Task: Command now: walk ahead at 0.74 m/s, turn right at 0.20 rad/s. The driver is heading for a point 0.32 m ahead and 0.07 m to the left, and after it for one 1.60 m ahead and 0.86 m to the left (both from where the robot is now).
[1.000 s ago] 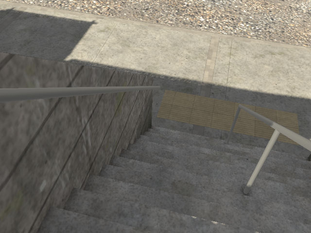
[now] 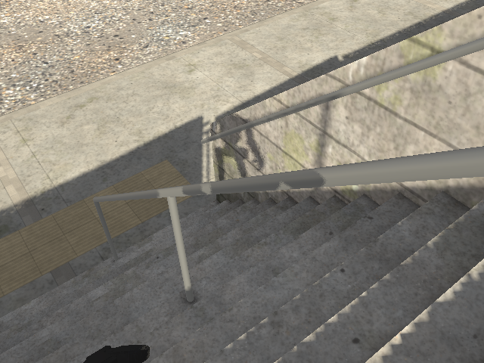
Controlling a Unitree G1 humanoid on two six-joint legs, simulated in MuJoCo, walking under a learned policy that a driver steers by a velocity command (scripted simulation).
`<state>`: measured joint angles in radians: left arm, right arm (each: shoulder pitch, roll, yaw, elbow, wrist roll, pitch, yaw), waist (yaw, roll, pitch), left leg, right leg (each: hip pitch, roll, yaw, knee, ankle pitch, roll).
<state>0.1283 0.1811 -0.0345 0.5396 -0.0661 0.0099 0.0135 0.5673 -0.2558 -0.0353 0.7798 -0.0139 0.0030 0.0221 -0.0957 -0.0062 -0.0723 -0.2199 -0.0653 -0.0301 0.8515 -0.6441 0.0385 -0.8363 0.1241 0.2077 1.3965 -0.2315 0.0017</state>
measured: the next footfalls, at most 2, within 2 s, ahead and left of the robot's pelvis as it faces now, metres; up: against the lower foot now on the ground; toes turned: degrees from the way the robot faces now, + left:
right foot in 0.22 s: +0.23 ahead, -0.20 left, +0.00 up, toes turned +0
left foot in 0.60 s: +0.30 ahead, +0.08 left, -0.21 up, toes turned +7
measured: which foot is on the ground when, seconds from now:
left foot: down 0.00-0.28, up 0.30-0.58, down 0.60-0.88, up 0.90-1.00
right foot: up 0.00-0.20, down 0.22-0.56, up 0.58-0.86, down 0.88-1.00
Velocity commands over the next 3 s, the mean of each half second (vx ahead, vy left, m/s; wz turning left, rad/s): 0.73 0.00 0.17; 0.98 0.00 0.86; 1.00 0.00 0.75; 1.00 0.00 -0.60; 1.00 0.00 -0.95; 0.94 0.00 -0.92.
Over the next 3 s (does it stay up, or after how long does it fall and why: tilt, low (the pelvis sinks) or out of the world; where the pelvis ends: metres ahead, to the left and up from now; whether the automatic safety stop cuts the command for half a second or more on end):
stays up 1.35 0.93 -1.44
